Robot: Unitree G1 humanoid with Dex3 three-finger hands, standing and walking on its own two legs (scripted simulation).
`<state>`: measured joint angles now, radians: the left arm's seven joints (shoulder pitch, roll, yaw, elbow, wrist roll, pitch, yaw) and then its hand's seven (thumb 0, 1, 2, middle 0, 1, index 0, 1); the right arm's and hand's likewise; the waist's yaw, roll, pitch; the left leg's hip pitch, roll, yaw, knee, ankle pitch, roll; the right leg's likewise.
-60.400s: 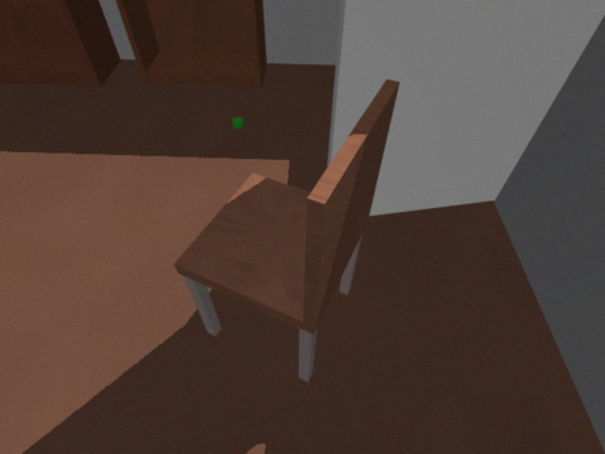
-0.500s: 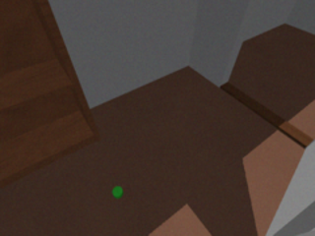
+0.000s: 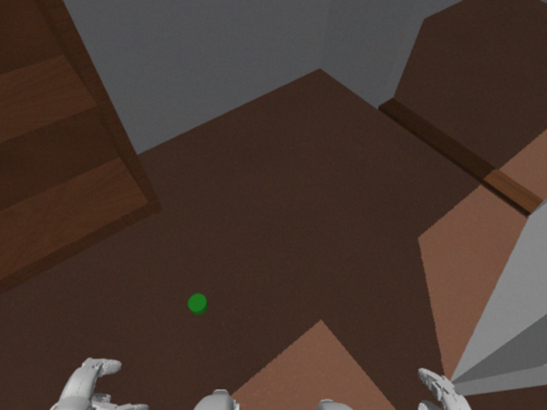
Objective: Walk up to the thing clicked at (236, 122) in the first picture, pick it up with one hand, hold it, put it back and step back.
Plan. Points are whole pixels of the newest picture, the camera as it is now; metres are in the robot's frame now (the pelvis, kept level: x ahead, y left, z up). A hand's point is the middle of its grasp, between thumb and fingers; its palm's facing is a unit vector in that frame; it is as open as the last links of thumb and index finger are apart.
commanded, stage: rise first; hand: left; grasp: from above
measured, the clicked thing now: (198, 304) +0.48 +0.26 -0.72
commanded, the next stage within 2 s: none
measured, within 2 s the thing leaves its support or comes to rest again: neither
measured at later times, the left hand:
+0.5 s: hand out of the picture +0.14 +0.26 -0.19, palm faces -0.15 -0.87 -0.46, open 14.1 cm
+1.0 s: hand (134, 380) +0.20 +0.29 -0.31, palm faces -0.40 -0.61 -0.68, open 14.0 cm
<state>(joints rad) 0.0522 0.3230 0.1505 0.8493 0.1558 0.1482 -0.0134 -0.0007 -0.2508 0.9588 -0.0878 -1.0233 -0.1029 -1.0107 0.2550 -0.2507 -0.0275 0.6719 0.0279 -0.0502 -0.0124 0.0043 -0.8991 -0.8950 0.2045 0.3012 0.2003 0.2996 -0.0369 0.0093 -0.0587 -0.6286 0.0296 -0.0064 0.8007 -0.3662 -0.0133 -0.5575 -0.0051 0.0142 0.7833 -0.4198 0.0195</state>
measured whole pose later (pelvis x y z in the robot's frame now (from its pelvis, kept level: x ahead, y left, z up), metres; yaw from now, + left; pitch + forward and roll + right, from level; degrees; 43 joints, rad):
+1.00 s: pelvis -0.05 +0.00 -0.18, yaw -1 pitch +30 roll -3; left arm -0.07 0.49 0.14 0.63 0.54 -0.03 0.02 -0.01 -0.52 0.97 -0.10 -1.04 -0.10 -1.05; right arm 0.10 -0.29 -0.03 0.60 -0.01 -0.20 0.00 0.00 -0.89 -0.89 0.20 0.30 0.20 0.30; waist -0.03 0.01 -0.18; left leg -1.55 0.03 -0.06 1.65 -0.62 -0.02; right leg -1.46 0.01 -0.01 1.65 -0.70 0.03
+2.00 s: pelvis -0.09 +0.01 -0.40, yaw -10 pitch +33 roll -10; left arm -0.90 0.91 0.18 1.36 1.29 -0.34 0.30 0.00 -0.53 1.01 -0.08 -1.00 -0.08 -1.00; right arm 0.09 -0.26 0.07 0.73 -0.15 0.01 0.11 0.00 -0.90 -0.90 0.20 0.30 0.20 0.30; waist -0.18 -0.05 -0.03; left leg -2.31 0.04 -0.19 2.36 -0.65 -0.02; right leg -2.16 0.08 -0.08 2.30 -0.74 0.06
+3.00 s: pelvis -0.09 +0.01 -0.42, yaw -13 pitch +31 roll -12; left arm -0.99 1.04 0.19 1.45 1.29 -0.33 0.32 0.00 -0.57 1.03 -0.08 -1.02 -0.07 -1.03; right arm 0.07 -0.27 0.19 0.69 -0.19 0.03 0.14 -0.01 -0.91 -0.90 0.20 0.30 0.20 0.30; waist -0.25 -0.09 0.06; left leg -2.35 0.04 -0.25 2.47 -0.68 -0.02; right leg -2.19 0.10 -0.13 2.36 -0.75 0.07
